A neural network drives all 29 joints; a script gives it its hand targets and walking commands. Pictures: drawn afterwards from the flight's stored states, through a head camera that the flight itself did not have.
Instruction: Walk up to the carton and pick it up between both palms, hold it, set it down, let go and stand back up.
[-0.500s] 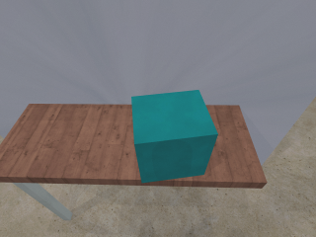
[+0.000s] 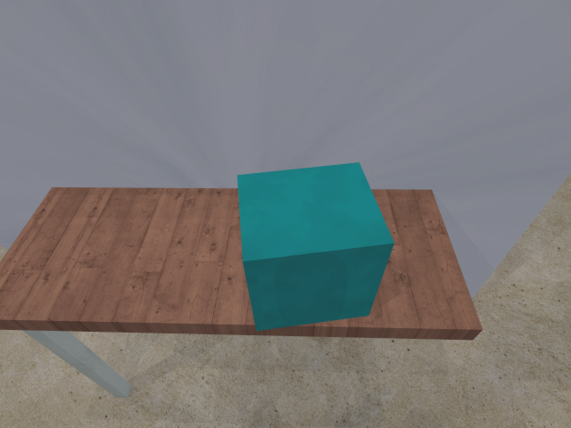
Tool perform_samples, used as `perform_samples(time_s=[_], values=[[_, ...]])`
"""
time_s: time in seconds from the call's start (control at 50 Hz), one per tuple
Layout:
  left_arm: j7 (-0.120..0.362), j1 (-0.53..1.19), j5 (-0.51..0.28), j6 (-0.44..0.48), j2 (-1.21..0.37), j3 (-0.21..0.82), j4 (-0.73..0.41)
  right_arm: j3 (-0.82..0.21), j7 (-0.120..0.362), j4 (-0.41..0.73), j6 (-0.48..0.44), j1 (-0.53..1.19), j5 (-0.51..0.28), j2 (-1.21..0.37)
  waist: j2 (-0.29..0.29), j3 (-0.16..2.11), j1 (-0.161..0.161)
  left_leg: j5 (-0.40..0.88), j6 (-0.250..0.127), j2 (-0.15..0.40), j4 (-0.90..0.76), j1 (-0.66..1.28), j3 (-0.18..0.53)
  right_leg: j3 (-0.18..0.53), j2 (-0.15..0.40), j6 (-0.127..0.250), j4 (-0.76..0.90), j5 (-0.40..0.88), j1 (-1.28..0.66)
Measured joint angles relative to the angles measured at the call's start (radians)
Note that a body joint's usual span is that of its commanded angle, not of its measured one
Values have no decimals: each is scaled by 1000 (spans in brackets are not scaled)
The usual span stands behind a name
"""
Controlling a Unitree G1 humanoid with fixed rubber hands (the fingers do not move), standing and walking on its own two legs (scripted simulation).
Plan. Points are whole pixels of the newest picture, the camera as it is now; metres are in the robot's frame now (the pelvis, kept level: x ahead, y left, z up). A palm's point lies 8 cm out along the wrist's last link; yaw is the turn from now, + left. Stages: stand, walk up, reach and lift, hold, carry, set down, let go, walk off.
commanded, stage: walk up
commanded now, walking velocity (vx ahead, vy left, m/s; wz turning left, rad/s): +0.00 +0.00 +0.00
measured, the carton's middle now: (306, 249) +0.42 -0.02 -0.01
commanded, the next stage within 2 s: reach and lift in 1.82 s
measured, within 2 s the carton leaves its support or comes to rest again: neither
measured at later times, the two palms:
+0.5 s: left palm out of the picture +0.00 +0.22 -0.13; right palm out of the picture +0.02 -0.32 -0.14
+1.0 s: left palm out of the picture -0.03 +0.17 -0.13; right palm out of the picture +0.02 -0.32 -0.13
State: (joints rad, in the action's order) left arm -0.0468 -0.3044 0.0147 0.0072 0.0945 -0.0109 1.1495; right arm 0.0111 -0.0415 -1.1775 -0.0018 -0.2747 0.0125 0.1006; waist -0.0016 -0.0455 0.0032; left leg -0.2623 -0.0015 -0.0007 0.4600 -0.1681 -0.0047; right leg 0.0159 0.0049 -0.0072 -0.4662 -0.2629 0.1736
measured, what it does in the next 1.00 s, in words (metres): steps on the spot: left foot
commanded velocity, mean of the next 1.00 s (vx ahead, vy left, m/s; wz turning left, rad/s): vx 0.00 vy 0.00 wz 0.00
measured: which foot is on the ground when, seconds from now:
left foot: down 0.00-0.36, up 0.38-0.60, down 0.62-1.00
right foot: down 0.00-1.00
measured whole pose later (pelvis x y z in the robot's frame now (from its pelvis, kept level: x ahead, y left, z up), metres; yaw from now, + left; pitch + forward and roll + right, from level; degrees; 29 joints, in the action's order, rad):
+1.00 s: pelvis -0.03 -0.08 +0.00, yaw +2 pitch -1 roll +0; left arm -0.01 -0.35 0.00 0.00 0.23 -0.01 0.91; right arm 0.01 -0.03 -0.85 -0.01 -0.34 0.01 0.22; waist 0.01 -0.03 -0.01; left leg -0.28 0.01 0.02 0.48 -0.19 0.01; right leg -0.09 -0.05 0.08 -0.45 -0.24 0.21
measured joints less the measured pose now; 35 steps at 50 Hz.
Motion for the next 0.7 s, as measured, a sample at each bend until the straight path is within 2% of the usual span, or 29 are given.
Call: perform_samples(time_s=[0.14, 0.22, 0.28, 0.32, 0.36, 0.38, 0.44, 0.5, 0.54, 0.58, 0.62, 0.64, 0.66, 0.7], values=[[0, 5, -1, -6, 3, -1, 4, 0, -2, 4, 3, -8, 3, -4, -2, -4, 0, 5, 0, -1, -4, 3, 0, 1, 2, -1, 1, 4, -2], [-3, 11, 10, -28, 54, -26, -61, 20, -24, 90, -11, -26, 22, -5, -37, -27, 1, 2, 2, -11, 24, -23, -8, 1, 14, 0, -95, -33, 57], [-2, 17, 27, -39, 99, -47, -106, 37, -36, 140, -8, -25, 34, 25, -48, -37, 4, -12, 9, -3, 65, -49, -10, -13, 18, -1, -187, -108, 96], [2, 21, 32, -41, 123, -58, -137, 46, -39, 169, -3, -23, 39, 55, -44, -39, 2, -26, 21, 7, 99, -72, -8, -21, 23, 6, -186, -102, 99], [8, 32, 31, -36, 135, -64, -165, 53, -37, 192, 6, -14, 36, 93, -11, -48, -2, -41, 32, 36, 146, -99, 11, -48, -1, 29, -174, -56, 98], [11, 36, 28, -34, 139, -65, -182, 56, -37, 207, 11, -12, 31, 109, 4, -50, -3, -64, 24, 46, 182, -121, 23, -61, -13, 41, -170, -58, 98], [15, 48, 16, -38, 153, -63, -225, 63, -48, 246, 29, -7, 19, 132, 4, -51, -26, -271, 14, 24, 383, -189, 23, -69, -20, 64, -161, -59, 104], [11, 59, 25, -53, 153, -50, -264, 60, -48, 282, 32, 0, 4, 140, 3, -53, -46, -321, 12, 2, 516, -225, 16, -78, -30, 73, -131, -33, 103], [12, 62, 26, -60, 150, -37, -278, 54, -41, 308, 26, 2, 1, 139, 5, -49, -49, -302, 17, 1, 479, -211, 5, -86, -38, 78, -119, -20, 107], [13, 63, 21, -65, 147, -22, -284, 46, -30, 329, 18, 0, 4, 133, 6, -42, -44, -248, 23, 6, 354, -163, -6, -98, -45, 80, -122, -18, 114], [16, 63, 10, -66, 146, -7, -282, 40, -20, 344, 9, -2, 10, 121, 3, -37, -33, -114, 14, 6, 180, -94, -11, -111, -46, 79, -149, -30, 125], [19, 65, 2, -67, 152, -3, -274, 36, -17, 341, 6, 3, 14, 104, -24, -43, -29, -45, -1, -11, 143, -73, -19, -104, -31, 77, -166, -39, 123], [22, 60, -8, -67, 155, 1, -268, 28, -13, 341, 4, 1, 18, 89, -50, -39, -27, -25, -12, -26, 120, -57, -28, -92, -17, 67, -171, -44, 119], [26, 40, -8, -66, 145, 7, -267, 14, -4, 347, -2, -23, 16, 81, -58, -10, -20, -33, -23, -30, 100, -49, -25, -80, -16, 35, -169, -83, 114]])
